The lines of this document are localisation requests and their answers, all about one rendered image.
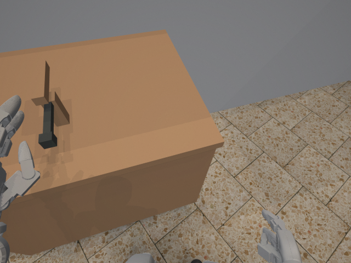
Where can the counter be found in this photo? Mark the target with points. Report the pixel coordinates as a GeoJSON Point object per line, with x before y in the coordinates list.
{"type": "Point", "coordinates": [134, 137]}

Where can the robot right hand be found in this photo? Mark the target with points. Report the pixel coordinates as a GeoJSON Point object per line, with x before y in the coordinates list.
{"type": "Point", "coordinates": [283, 245]}

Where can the robot left hand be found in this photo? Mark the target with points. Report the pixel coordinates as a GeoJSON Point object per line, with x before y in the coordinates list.
{"type": "Point", "coordinates": [21, 181]}

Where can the tap lever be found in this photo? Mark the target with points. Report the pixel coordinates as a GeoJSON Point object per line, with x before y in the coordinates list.
{"type": "Point", "coordinates": [48, 139]}

